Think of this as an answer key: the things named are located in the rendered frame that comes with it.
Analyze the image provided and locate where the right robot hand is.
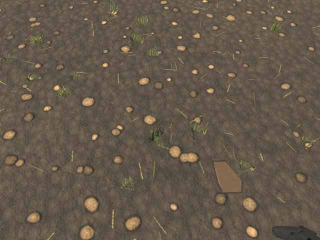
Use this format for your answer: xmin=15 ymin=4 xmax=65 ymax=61
xmin=272 ymin=225 xmax=320 ymax=240

